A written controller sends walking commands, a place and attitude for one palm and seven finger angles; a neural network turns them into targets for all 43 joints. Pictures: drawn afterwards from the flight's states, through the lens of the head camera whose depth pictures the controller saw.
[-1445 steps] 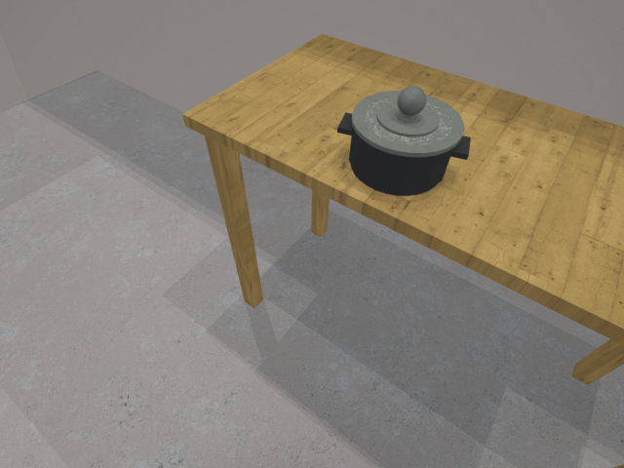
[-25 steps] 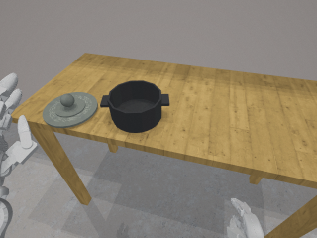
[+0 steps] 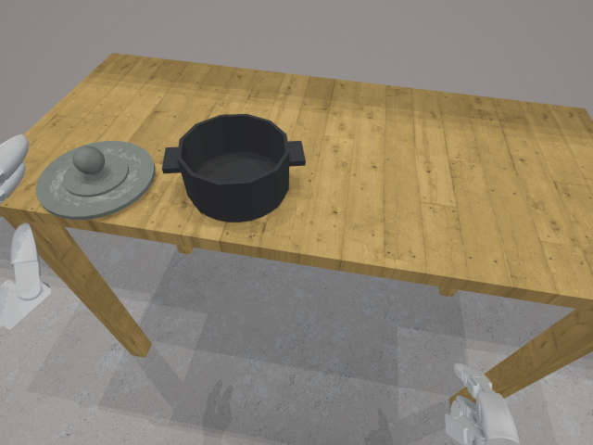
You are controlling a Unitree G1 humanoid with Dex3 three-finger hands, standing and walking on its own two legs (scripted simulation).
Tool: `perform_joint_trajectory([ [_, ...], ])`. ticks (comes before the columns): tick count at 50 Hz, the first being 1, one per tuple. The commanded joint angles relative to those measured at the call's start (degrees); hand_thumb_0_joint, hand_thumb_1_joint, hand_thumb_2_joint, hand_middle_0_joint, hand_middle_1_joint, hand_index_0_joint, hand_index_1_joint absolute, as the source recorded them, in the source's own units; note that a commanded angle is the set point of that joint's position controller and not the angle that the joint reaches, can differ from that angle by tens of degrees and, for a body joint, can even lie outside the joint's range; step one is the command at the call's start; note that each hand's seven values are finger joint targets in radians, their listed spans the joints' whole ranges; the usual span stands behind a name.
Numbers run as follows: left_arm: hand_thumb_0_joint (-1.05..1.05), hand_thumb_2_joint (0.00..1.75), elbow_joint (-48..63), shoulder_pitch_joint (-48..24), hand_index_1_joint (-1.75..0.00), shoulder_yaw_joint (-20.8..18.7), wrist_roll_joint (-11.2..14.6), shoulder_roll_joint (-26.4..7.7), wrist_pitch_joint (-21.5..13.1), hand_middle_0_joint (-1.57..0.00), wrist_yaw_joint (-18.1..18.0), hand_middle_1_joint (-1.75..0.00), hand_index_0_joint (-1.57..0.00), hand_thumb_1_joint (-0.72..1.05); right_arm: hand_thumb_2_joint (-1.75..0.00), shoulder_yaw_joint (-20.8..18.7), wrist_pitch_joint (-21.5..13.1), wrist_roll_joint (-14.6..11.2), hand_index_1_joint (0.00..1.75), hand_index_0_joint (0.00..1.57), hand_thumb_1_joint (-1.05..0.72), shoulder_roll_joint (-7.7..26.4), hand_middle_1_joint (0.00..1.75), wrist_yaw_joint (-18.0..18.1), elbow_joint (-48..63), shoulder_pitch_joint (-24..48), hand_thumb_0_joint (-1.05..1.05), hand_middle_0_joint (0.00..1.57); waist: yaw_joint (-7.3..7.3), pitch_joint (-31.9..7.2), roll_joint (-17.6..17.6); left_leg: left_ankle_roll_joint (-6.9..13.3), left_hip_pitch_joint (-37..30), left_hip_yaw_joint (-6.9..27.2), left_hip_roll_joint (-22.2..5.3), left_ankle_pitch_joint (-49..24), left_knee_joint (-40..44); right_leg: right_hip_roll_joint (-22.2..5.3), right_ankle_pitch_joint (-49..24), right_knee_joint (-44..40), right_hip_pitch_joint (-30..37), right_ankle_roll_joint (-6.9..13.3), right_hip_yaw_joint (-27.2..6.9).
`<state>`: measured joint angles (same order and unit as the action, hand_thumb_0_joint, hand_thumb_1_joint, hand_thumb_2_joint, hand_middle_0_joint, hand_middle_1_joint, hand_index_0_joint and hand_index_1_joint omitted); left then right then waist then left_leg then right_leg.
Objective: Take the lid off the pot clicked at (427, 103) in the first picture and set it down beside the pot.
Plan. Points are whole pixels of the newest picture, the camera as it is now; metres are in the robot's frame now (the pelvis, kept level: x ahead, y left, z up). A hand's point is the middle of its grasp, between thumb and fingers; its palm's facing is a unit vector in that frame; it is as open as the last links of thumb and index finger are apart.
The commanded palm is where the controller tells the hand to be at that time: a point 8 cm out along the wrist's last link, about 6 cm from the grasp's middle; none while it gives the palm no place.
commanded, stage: step back with the hand held close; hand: left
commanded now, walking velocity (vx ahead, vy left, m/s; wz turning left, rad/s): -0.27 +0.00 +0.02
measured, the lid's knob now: (89, 160) +0.51 +0.37 +0.07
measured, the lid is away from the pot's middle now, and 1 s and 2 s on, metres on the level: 0.24 0.24 0.24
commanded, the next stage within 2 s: stop stepping back and stand still in 1.00 s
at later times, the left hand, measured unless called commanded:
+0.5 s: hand out of the picture +0.13 +0.23 +0.23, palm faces +0.44 -0.78 -0.45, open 7.4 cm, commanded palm +0.06 +0.29 +0.24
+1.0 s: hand out of the picture +0.04 +0.26 +0.25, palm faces +0.49 -0.80 -0.35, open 7.4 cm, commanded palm -0.02 +0.31 +0.24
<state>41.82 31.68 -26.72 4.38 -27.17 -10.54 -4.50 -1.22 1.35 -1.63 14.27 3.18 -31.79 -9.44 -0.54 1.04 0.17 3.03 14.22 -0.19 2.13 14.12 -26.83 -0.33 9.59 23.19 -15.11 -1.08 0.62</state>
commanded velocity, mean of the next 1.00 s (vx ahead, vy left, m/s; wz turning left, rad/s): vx -0.35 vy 0.00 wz -0.01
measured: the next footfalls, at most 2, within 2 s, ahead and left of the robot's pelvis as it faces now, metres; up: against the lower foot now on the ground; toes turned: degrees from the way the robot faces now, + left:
right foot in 0.56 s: -0.05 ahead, -0.13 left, +0.00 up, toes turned +3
right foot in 1.18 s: -0.18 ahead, -0.14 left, +0.00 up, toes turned +0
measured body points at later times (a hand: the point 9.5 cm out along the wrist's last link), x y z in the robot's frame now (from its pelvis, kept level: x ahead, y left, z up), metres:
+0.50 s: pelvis -0.06 +0.00 -0.01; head -0.05 +0.02 +0.44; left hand +0.10 +0.27 +0.25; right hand +0.09 -0.24 -0.08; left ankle +0.00 +0.08 -0.74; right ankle -0.01 -0.13 -0.73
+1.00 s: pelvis -0.14 +0.02 -0.02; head -0.15 +0.06 +0.43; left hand +0.01 +0.30 +0.27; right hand +0.03 -0.24 -0.07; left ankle +0.00 +0.08 -0.74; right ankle -0.12 -0.13 -0.72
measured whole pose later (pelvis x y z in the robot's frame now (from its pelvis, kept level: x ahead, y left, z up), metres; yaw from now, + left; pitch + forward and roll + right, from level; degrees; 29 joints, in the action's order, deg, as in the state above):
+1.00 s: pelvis -0.14 +0.02 -0.02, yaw +2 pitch +0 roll -6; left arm 41.3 23.8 -29.4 3.8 -27.3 -18.9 -8.8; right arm -2.7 -3.9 -0.5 13.5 4.3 -34.5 -12.0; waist -1.4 -1.1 2.0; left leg 4.4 28.2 2.0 -0.8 4.2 -32.5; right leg 5.4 21.8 38.6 -19.9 0.1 -0.9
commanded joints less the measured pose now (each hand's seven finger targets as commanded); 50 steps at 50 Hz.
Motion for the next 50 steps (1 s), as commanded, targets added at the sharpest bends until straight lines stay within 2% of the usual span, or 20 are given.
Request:
perform_joint_trajectory([
  [1,0.0,0.9,14.2,0.0,-0.3,-9.9,1.0,-10.2,-4.1,-0.2,-2.3,-0.3,-0.2,0.9,-0.9,-2.1,-3.3,-0.3,0.3,0.2,-0.9,6.5,0.3,0.5,10.1,4.6,0.0,0.2,1.32,-13.4,6.8,0.2,0.8,7.4,-9.2,-26.5,3.6,-1.9,-11.5,6.7,8.1,0.5,-0.9],
  [4,0.0,0.9,14.7,-1.1,-0.3,-10.8,0.9,-10.3,-4.2,-0.2,-2.6,-0.3,-0.2,0.9,-0.9,-2.4,-4.5,0.2,0.3,0.2,-0.9,6.9,0.3,0.7,10.1,3.7,0.0,0.2,1.4,-11.5,10.0,1.2,6.8,8.8,-11.5,-20.5,5.9,-1.0,-2.4,12.2,8.0,0.4,-1.1],
  [7,0.0,0.9,12.2,-3.3,-0.3,-10.8,0.8,-9.4,-4.0,-0.2,-2.9,-0.3,-0.2,0.9,-0.9,-2.4,-5.5,0.5,0.3,0.2,-0.9,6.9,0.3,0.8,9.7,3.2,0.0,0.2,1.06,-8.2,8.3,2.2,13.1,9.4,-12.4,-9.8,7.0,-0.9,1.3,14.4,8.1,0.7,-1.9],
  [10,0.0,0.9,9.7,-6.9,-0.3,-10.6,0.1,-9.4,-4.0,-0.2,-3.1,-0.3,-0.2,0.9,-0.9,-2.6,-5.9,0.1,0.3,0.2,-0.9,7.0,0.3,0.9,9.4,2.5,0.0,0.2,0.25,-6.1,1.8,1.5,18.3,7.7,-8.3,7.2,3.1,-3.3,-4.7,8.9,8.9,2.1,-5.6],
  [12,0.0,0.9,7.4,-7.3,-0.3,-9.3,0.0,-8.9,-4.0,-0.2,-3.2,-0.3,-0.2,0.9,-0.9,-2.8,-5.8,0.1,0.3,0.2,-0.9,6.4,0.3,0.7,9.3,1.6,0.0,0.2,-0.39,-4.3,-5.0,0.1,13.2,5.8,-4.4,11.6,-3.6,-7.3,3.7,-1.3,-0.4,3.9,-10.9],
  [14,0.0,0.9,7.2,-8.0,-0.3,-8.1,-0.2,-8.7,-4.7,-0.2,-3.8,-0.3,-0.2,0.9,-0.9,-2.9,-5.7,0.2,0.3,0.2,-0.9,6.0,0.3,0.6,8.4,1.0,0.0,0.2,-0.87,-4.1,-7.0,-0.7,6.7,4.2,-3.0,11.2,-10.2,-11.3,12.6,-7.8,-8.7,5.8,-13.4],
  [16,0.0,0.9,9.0,-7.6,-0.3,-7.4,-0.4,-8.4,-5.4,-0.2,-4.4,-0.3,-0.2,0.9,-0.9,-2.4,-5.6,0.4,0.3,0.2,-0.9,5.5,0.3,0.5,8.2,1.1,0.0,0.2,-1.2,-5.7,-4.7,-0.6,4.0,4.7,-3.4,8.9,-9.4,-11.3,12.1,-7.4,-9.9,5.9,-10.8],
  [18,0.0,0.9,10.0,-6.0,-0.3,-8.1,-0.4,-8.9,-6.2,-0.2,-4.9,-0.3,-0.2,0.9,-0.9,-2.2,-6.2,0.3,0.3,0.2,-0.9,5.8,0.3,1.1,8.4,1.8,0.0,0.2,-0.9,-5.9,-0.3,0.1,5.8,6.9,-5.1,10.2,-2.8,-7.6,11.6,-3.7,-8.4,4.1,-6.6],
  [22,0.0,0.9,13.0,-5.7,-0.3,-8.9,-1.6,-7.9,-7.8,-0.2,-4.8,-0.3,-0.2,0.9,-0.9,-1.8,-8.1,0.4,0.3,0.2,-0.9,6.9,0.3,1.8,9.9,2.9,0.0,0.2,-0.27,-5.4,15.4,3.9,26.4,17.8,-15.0,27.4,17.4,2.9,6.7,18.2,9.7,0.5,0.0],
  [25,0.0,0.9,12.3,-5.5,-0.3,-10.1,-1.6,-9.2,-7.7,-0.2,-4.4,-0.3,-0.2,0.9,-0.9,-2.6,-9.2,1.1,0.3,0.2,-0.9,6.2,0.3,1.6,9.2,2.1,0.0,0.2,0.05,-6.7,9.5,3.7,22.6,14.8,-14.2,12.6,11.8,2.9,5.8,17.8,8.3,0.7,-1.7],
  [28,0.0,0.9,9.8,-6.5,-0.3,-9.5,-1.3,-8.2,-8.3,-0.2,-3.7,-0.3,-0.2,0.9,-0.9,-2.6,-9.8,1.5,0.3,0.2,-0.9,6.6,0.3,1.0,8.0,2.6,0.0,0.2,-0.42,-4.0,7.5,2.5,22.5,12.0,-11.3,9.8,8.4,1.8,0.3,10.4,8.1,1.5,-3.0],
  [29,0.0,0.9,9.3,-6.7,-0.3,-9.1,-0.7,-8.2,-8.6,-0.2,-3.5,-0.3,-0.2,0.9,-0.9,-2.5,-9.8,1.5,0.3,0.2,-0.9,5.9,0.3,0.8,7.2,2.1,0.0,0.2,-0.71,-4.9,4.6,1.3,15.6,10.3,-9.3,-0.6,4.5,0.1,-5.8,5.6,4.1,2.2,-4.1],
  [31,0.0,0.9,10.9,-7.2,-0.3,-9.1,-0.5,-9.6,-9.2,-0.2,-3.2,-0.3,-0.2,0.9,-0.9,-2.8,-9.4,1.9,0.3,0.2,-0.9,5.9,0.3,0.7,5.8,2.0,0.0,0.2,-0.76,-13.2,3.9,-0.4,2.0,7.0,-8.5,-23.5,-0.7,-2.4,-17.6,3.4,2.1,2.3,-5.0],
  [33,0.0,0.9,12.2,-3.7,-0.3,-9.6,-0.1,-10.5,-9.1,-0.2,-2.9,-0.3,-0.2,0.9,-0.9,-3.7,-8.6,0.8,0.3,0.2,-0.9,5.5,0.3,0.3,6.1,1.8,0.0,0.2,-0.38,-21.0,-0.5,-0.9,-6.2,4.2,-8.0,-31.9,-4.6,-2.5,-21.9,2.9,3.1,0.9,-3.7],
  [37,0.0,0.9,13.1,-0.4,-0.3,-11.0,0.9,-11.9,-9.4,-0.2,-3.2,-0.3,-0.2,0.9,-0.9,-3.5,-6.6,0.2,0.3,0.2,-0.9,4.9,0.3,-0.1,7.0,3.3,0.0,0.2,-0.66,-18.5,-0.3,-2.0,-3.2,2.9,-5.9,-17.7,-7.4,-6.7,-17.4,-1.6,0.2,2.7,-6.7],
  [41,0.0,0.9,10.7,-3.2,-0.3,-10.4,1.1,-12.0,-9.8,-0.2,-4.8,-0.3,-0.2,0.9,-0.9,-3.7,-6.1,0.1,0.3,0.2,-0.9,4.9,0.3,0.5,6.0,3.0,0.0,0.2,-1.62,-8.2,-2.3,-3.1,-2.9,4.6,-3.4,2.4,-13.4,-11.6,4.4,-9.3,-14.7,6.1,-10.7],
  [44,0.0,0.9,8.1,-8.7,-0.3,-7.6,0.5,-10.2,-9.6,-0.2,-5.7,-0.3,-0.2,0.9,-0.9,-3.4,-6.3,0.3,0.3,0.2,-0.9,5.8,0.3,1.0,6.2,3.0,0.0,0.2,-2.4,-2.0,-0.7,-2.0,-3.3,8.8,-6.1,5.3,-8.3,-7.3,13.9,-7.8,-22.1,4.6,-6.4],
  [45,0.0,0.9,8.6,-10.9,-0.3,-7.0,0.3,-10.1,-10.1,-0.2,-5.7,-0.3,-0.2,0.9,-0.9,-3.2,-6.9,0.4,0.3,0.2,-0.9,6.3,0.3,1.3,6.5,3.7,0.0,0.2,-2.44,-0.8,4.0,-1.3,-1.0,11.4,-8.3,7.6,-1.8,-3.9,15.3,-5.0,-20.5,3.7,-4.1],
  [48,0.0,0.9,6.6,-13.2,-0.3,-7.9,-0.3,-8.8,-10.3,-0.2,-5.0,-0.3,-0.2,0.9,-0.9,-3.2,-9.4,1.3,0.3,0.2,-0.9,7.6,0.3,1.4,7.4,4.4,0.0,0.2,-1.22,-3.3,18.2,3.8,26.1,26.3,-20.2,34.5,25.1,8.8,16.2,26.5,5.7,1.5,-2.0],
  [50,0.0,0.9,6.6,-13.8,-0.3,-7.4,0.4,-9.4,-10.0,-0.2,-4.5,-0.3,-0.2,0.9,-0.9,-3.8,-10.3,1.8,0.3,0.2,-0.9,5.5,0.3,0.4,6.8,3.7,0.0,0.2,-0.58,-6.8,12.6,4.6,21.3,24.2,-20.1,24.9,21.6,7.9,19.6,33.0,2.5,1.8,-4.9],
])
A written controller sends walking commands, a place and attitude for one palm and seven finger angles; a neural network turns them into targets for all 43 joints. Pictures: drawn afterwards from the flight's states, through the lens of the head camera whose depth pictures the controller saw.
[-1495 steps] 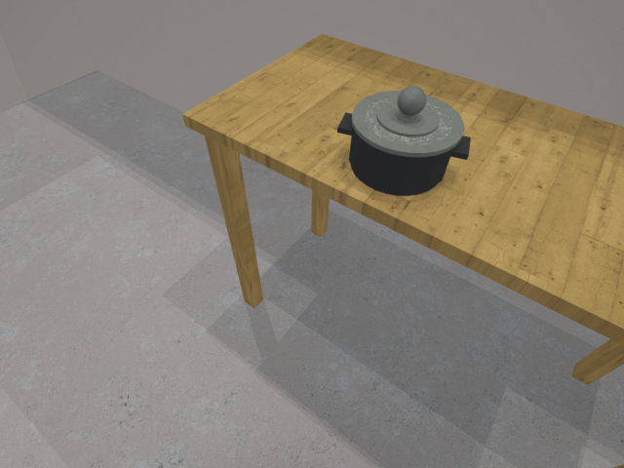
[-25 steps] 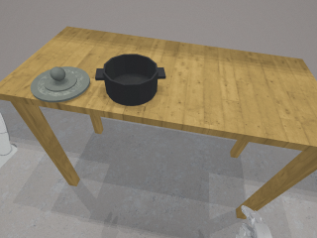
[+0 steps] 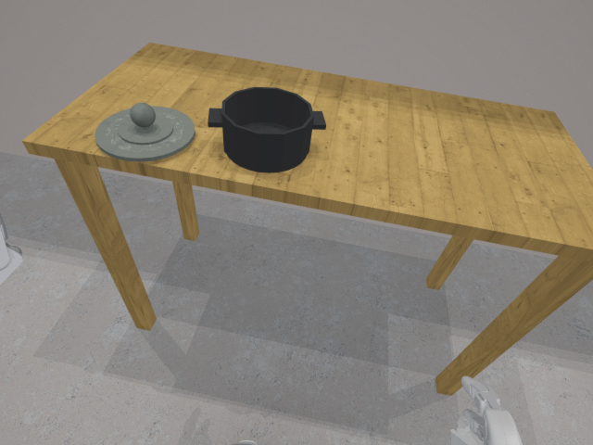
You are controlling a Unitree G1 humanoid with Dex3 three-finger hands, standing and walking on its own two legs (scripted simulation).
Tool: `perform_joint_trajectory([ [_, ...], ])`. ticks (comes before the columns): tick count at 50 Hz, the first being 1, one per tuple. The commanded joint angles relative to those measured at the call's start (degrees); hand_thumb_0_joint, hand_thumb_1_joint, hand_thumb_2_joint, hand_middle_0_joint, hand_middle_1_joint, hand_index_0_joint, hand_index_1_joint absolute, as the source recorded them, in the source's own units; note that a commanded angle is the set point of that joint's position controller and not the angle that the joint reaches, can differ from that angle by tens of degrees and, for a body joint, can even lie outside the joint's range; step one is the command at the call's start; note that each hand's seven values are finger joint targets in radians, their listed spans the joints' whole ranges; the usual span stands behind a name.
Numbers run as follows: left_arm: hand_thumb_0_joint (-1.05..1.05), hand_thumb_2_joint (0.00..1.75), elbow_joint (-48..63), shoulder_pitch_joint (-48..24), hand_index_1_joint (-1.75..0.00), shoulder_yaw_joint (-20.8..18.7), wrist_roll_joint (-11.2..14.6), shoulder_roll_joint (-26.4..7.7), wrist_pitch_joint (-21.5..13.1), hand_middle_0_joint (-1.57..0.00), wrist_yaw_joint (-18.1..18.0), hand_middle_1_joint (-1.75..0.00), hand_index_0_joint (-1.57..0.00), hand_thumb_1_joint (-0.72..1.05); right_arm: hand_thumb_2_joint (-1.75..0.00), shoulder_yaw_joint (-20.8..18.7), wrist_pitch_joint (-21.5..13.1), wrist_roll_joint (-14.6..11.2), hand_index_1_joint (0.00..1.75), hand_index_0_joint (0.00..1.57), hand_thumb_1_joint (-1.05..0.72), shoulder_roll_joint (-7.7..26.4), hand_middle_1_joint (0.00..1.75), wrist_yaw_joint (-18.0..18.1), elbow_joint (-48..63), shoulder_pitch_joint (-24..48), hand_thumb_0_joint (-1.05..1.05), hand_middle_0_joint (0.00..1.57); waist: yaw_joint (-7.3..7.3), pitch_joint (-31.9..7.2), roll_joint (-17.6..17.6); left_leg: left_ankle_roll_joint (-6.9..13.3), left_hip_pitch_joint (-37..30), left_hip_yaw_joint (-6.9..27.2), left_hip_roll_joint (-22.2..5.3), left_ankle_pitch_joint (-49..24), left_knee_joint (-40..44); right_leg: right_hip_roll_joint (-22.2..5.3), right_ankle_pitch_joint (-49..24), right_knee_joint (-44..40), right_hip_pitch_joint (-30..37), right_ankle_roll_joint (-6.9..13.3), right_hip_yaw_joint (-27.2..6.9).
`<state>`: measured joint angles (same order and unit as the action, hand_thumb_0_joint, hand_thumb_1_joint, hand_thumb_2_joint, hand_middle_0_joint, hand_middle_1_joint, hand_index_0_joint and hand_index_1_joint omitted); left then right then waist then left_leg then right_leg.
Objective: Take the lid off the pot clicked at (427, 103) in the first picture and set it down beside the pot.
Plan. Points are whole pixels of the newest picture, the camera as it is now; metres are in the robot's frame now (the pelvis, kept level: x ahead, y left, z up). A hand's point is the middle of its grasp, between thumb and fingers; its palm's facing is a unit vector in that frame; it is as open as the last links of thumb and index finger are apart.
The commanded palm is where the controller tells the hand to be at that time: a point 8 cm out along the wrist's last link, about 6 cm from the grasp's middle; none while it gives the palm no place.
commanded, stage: stop stepping back and stand still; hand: left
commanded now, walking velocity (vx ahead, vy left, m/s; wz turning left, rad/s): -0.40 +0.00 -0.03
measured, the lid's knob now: (142, 115) +0.66 +0.33 +0.09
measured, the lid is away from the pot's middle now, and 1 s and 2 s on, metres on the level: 0.24 0.24 0.24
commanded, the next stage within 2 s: let the arm hang, fingers relaxed in 0.86 s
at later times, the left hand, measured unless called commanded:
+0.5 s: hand out of the picture +0.05 +0.30 +0.27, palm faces +0.47 -0.81 -0.36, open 7.4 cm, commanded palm +0.00 +0.34 +0.26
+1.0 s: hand out of the picture +0.06 +0.34 +0.15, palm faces +0.25 -0.88 -0.40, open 7.4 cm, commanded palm none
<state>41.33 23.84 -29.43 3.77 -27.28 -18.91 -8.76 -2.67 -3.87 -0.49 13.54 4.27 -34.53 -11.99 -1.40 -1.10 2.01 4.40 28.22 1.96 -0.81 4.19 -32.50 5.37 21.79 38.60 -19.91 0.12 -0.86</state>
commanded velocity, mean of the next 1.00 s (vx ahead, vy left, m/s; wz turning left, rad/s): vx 0.15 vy -0.09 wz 0.00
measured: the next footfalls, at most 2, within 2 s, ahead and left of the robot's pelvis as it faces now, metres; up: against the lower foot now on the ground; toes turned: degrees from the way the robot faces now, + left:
right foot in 0.18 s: -0.04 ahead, -0.16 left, +0.00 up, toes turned -2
right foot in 0.46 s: -0.09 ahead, -0.07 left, +0.00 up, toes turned -6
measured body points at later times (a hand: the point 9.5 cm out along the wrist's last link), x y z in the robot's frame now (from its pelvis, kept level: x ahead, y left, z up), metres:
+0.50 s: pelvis -0.15 +0.07 -0.03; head -0.16 +0.12 +0.42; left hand +0.02 +0.34 +0.29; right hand -0.01 -0.17 -0.08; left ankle -0.12 +0.15 -0.63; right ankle -0.12 -0.06 -0.73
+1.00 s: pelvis -0.20 +0.12 +0.02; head -0.21 +0.13 +0.47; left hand +0.04 +0.39 +0.17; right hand -0.08 -0.13 -0.07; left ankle -0.18 +0.21 -0.73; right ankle -0.22 -0.03 -0.68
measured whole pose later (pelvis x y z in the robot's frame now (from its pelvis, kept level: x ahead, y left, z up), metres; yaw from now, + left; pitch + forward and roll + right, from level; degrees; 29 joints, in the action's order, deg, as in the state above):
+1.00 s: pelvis -0.20 +0.12 +0.02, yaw -1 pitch +3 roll -5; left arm 14.6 16.4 -15.0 -2.1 -20.1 -4.5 -3.0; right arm -1.8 -5.7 1.7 11.7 0.6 -40.1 -16.2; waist -2.6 -5.3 4.1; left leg 1.5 17.2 2.7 -3.0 12.9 -27.4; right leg 0.4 28.6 43.7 -21.5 0.7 5.0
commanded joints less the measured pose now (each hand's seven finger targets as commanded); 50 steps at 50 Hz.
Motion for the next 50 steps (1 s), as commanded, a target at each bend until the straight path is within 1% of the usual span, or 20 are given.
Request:
perform_joint_trajectory([
  [1,0.0,0.9,7.7,-4.4,-0.3,-4.8,0.9,-9.1,-1.1,-0.2,-0.2,-0.3,-0.2,0.9,-0.9,-2.7,-5.3,1.0,0.3,0.2,-0.9,5.8,0.3,-1.3,8.7,6.0,0.0,0.2,0.73,-6.7,8.7,2.7,3.1,18.6,-16.0,31.2,25.4,1.6,8.5,15.9,6.4,1.0,-2.5],
  [4,0.0,0.9,12.9,-0.9,-0.3,-2.5,1.8,-8.1,0.5,-0.2,0.0,-0.3,-0.2,0.9,-0.9,-2.3,-5.0,1.2,0.3,0.2,-0.9,4.3,0.3,-2.8,8.5,5.9,0.0,0.2,1.35,-12.6,12.3,-2.2,-5.2,11.6,-12.8,27.5,24.3,0.1,10.5,-0.5,9.5,2.7,2.2],
  [5,0.0,0.9,-42.3,7.2,-0.3,21.8,-3.2,9.1,12.2,-0.2,6.1,-0.3,-0.2,0.9,-0.9,-4.0,-5.6,2.4,0.3,0.2,-0.9,13.6,0.3,-2.1,-6.8,-5.8,0.0,0.2,-7.36,-4.8,8.6,-5.0,-7.2,12.2,-8.8,-4.1,4.2,-6.4,3.8,0.8,-2.4,2.6,-5.3],
  [6,0.0,0.9,29.1,-12.9,-0.3,1.3,2.0,-8.1,3.5,-0.2,2.5,-0.3,-0.2,0.9,-0.9,-2.6,-4.5,-0.8,0.3,0.2,-0.9,2.0,0.3,-4.5,9.5,7.6,0.0,0.2,3.03,-18.6,3.7,-6.1,-25.9,2.5,-7.7,15.9,11.9,-2.8,8.3,-14.6,-2.1,0.9,-0.3],
  [10,0.0,0.9,27.7,-6.3,-0.3,-7.1,-0.4,-17.2,1.2,-0.2,0.3,-0.3,-0.2,0.9,-0.9,0.7,-3.5,1.2,0.3,0.2,-0.9,3.9,0.3,-1.2,8.4,3.5,0.0,0.2,-0.14,-12.7,-7.2,-6.4,-22.4,0.6,0.9,19.2,-23.5,-20.3,12.9,-24.7,-19.2,7.8,-9.3],
  [12,0.0,0.9,20.8,-8.5,-0.3,-4.0,0.1,-10.5,4.3,-0.2,0.1,-0.3,-0.2,0.9,-0.9,0.5,-2.4,-0.2,0.3,0.2,-0.9,4.4,0.3,0.3,8.0,4.0,0.0,0.2,-2.46,-1.3,-5.8,-5.0,-22.2,8.0,-3.5,23.1,-19.4,-16.4,21.3,-17.6,-29.0,5.5,-4.6],
  [15,0.0,0.9,12.2,-17.9,-0.3,-3.3,1.0,-8.2,7.6,-0.2,-0.3,-0.3,-0.2,0.9,-0.9,0.7,-2.7,0.9,0.3,0.2,-0.9,6.3,0.3,0.7,8.1,5.1,0.0,0.2,-2.06,0.6,30.9,-12.9,4.2,30.3,-11.0,59.7,35.1,6.5,18.9,24.1,-6.3,0.7,6.9],
  [18,0.0,0.9,4.3,-19.0,-0.3,-6.7,1.1,-13.6,8.8,-0.2,1.2,-0.3,-0.2,0.9,-0.9,-1.4,-4.2,0.0,0.3,0.2,-0.9,3.0,0.3,-2.3,7.9,7.1,0.0,0.2,4.08,-4.6,21.5,-22.3,10.0,4.1,-1.9,43.5,33.0,9.0,16.7,29.1,11.3,1.2,11.9],
  [20,0.0,0.9,3.1,-2.5,-0.3,-8.0,2.1,-12.8,7.0,-0.2,0.9,-0.3,-0.2,0.9,-0.9,-0.7,-3.9,-2.3,0.3,0.2,-0.9,1.7,0.3,-3.2,9.2,4.8,0.0,0.2,6.77,-8.9,1.8,-17.5,-3.5,-8.4,7.4,31.6,-13.6,-2.4,19.0,-6.3,3.8,8.4,8.1],
  [21,0.0,0.9,10.8,0.8,-0.3,-5.2,1.6,-12.6,6.6,-0.2,3.1,-0.3,-0.2,0.9,-0.9,-0.4,-2.1,-3.3,0.3,0.2,-0.9,1.7,0.3,-4.0,9.9,4.4,0.0,0.2,3.87,-5.3,-27.8,-10.8,-8.1,0.4,4.8,27.6,-64.5,-21.3,5.5,-16.7,-18.8,13.6,-9.5],
  [22,0.0,0.9,16.7,-8.6,-0.3,-5.2,1.1,-12.4,7.9,-0.2,4.7,-0.3,-0.2,0.9,-0.9,-1.0,-1.2,-3.2,0.3,0.2,-0.9,3.8,0.3,-4.3,9.9,5.4,0.0,0.2,-1.09,-4.3,-24.0,-2.4,1.4,10.1,2.9,29.9,-84.5,-24.3,-0.4,-15.5,-29.3,14.6,-11.3],
  [24,0.0,0.9,10.4,-14.7,-0.3,-9.1,2.1,-18.8,7.2,-0.2,5.0,-0.3,-0.2,0.9,-0.9,4.1,-1.4,1.9,0.3,0.2,-0.9,0.6,0.3,-4.5,12.9,5.9,0.0,0.2,-1.74,-6.6,-4.4,-5.1,6.4,-1.9,-2.9,22.2,-49.9,-20.6,16.9,-20.0,-12.4,4.5,-5.2],
  [26,0.0,0.9,9.2,-17.7,-0.3,-7.6,0.9,-14.1,7.4,-0.2,3.7,-0.3,-0.2,0.9,-0.9,-0.1,-3.0,-1.0,0.3,0.2,-0.9,4.6,0.3,-1.6,10.4,8.7,0.0,0.2,0.19,3.2,-11.8,-1.8,-8.0,2.6,-6.5,31.5,-20.4,-22.0,29.5,-20.3,-23.9,9.1,-17.5],
  [27,0.0,0.9,8.2,-14.5,-0.3,-6.4,0.3,-12.0,7.0,-0.2,2.6,-0.3,-0.2,0.9,-0.9,1.1,-3.8,-1.1,0.3,0.2,-0.9,3.8,0.3,-0.4,8.2,4.5,0.0,0.2,-1.12,2.9,-4.3,-0.8,-14.5,-0.1,-4.7,31.9,-0.5,-17.6,27.5,-12.3,-21.6,7.1,-10.8],
  [29,0.0,0.9,13.6,-17.2,-0.3,-4.5,0.3,-10.5,4.1,-0.2,0.9,-0.3,-0.2,0.9,-0.9,1.3,-6.5,-1.2,0.3,0.2,-0.9,5.2,0.3,-0.2,9.2,1.9,0.0,0.2,-1.26,2.4,32.5,3.2,-19.6,23.1,-17.9,35.0,20.3,-0.7,15.6,29.8,-28.3,0.9,6.3],
  [31,0.0,0.9,12.3,-17.7,-0.3,-6.5,0.2,-12.6,2.6,-0.2,0.8,-0.3,-0.2,0.9,-0.9,0.3,-7.2,-0.6,0.3,0.2,-0.9,3.6,0.3,-1.5,7.5,-0.5,0.0,0.2,-2.56,1.7,13.6,5.3,-13.2,35.9,-21.7,28.9,21.7,-3.9,7.9,43.8,-30.8,0.1,-2.5],
  [33,0.0,0.9,12.8,-13.8,-0.3,-5.9,-0.5,-12.0,3.2,-0.2,1.1,-0.3,-0.2,0.9,-0.9,0.2,-7.4,-0.5,0.3,0.2,-0.9,3.5,0.3,-2.6,7.3,3.3,0.0,0.2,-0.32,3.4,4.2,3.5,-10.9,28.8,-20.3,29.1,20.0,-6.0,0.4,43.3,-30.4,0.3,-4.1],
  [44,0.0,0.9,14.2,-0.1,-0.3,-4.8,-1.0,-9.9,5.3,-0.2,-1.3,-0.3,-0.2,0.9,-0.9,1.0,-5.9,0.5,0.3,0.2,-0.9,2.9,0.3,-0.2,7.2,2.9,0.0,0.2,-0.44,-2.3,15.0,0.5,-14.2,7.6,-13.2,29.8,25.6,-2.3,3.2,1.4,-2.6,0.9,9.3],
  [45,0.0,0.9,-34.4,-3.1,-0.3,24.4,-2.3,10.4,13.0,-0.2,5.6,-0.3,-0.2,0.9,-0.9,-5.4,-10.7,-0.1,0.3,0.2,-0.9,14.6,0.3,-3.3,0.5,2.8,0.0,0.2,-6.69,1.2,16.7,0.4,-22.1,9.4,-12.8,5.7,10.3,-6.9,2.2,5.0,-14.4,-0.5,6.2],
  [50,0.0,0.9,-49.6,-9.5,-0.3,24.9,-6.8,13.6,19.4,-0.2,9.7,-0.3,-0.2,0.9,-0.9,-2.7,0.8,2.7,0.3,0.2,-0.9,8.9,0.3,-3.6,-3.6,-10.3,0.0,0.2,-3.83,-2.4,-5.6,3.8,-21.6,15.9,-13.7,-8.8,7.1,-4.2,1.9,3.5,-10.0,0.0,4.9],
])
